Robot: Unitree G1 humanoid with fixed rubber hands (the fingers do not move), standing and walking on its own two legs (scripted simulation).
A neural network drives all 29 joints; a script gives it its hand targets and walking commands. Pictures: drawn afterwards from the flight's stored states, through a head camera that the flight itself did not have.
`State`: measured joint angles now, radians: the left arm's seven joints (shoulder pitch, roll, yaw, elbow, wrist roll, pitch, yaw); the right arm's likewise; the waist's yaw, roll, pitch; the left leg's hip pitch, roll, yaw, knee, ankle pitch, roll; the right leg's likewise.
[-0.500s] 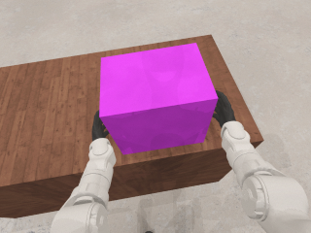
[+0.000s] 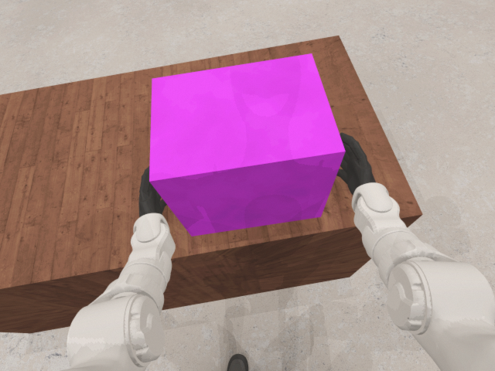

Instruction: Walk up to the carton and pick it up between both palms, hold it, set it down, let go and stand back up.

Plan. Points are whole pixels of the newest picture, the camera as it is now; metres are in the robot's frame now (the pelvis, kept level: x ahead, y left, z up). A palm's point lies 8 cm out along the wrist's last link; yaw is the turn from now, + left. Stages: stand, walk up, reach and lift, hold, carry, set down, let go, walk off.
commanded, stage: set down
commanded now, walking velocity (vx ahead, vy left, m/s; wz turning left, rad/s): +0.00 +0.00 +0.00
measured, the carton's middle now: (245, 154) +0.50 +0.09 -0.02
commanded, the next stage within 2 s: none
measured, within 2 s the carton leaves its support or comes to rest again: neither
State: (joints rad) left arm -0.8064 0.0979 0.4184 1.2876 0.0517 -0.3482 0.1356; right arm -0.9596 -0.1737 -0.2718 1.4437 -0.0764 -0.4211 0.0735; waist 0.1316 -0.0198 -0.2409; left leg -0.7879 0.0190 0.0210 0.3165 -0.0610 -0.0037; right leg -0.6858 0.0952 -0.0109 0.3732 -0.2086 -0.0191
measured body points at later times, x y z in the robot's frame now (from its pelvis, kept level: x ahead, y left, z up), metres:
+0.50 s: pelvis -0.03 +0.01 -0.02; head +0.17 +0.00 +0.38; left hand +0.40 +0.24 -0.07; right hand +0.48 -0.11 -0.05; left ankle +0.01 +0.13 -0.73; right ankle -0.08 -0.05 -0.73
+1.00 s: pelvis -0.07 +0.00 -0.03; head +0.15 -0.05 +0.36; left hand +0.34 +0.23 -0.07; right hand +0.42 -0.14 -0.08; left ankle +0.01 +0.13 -0.73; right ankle -0.07 -0.06 -0.73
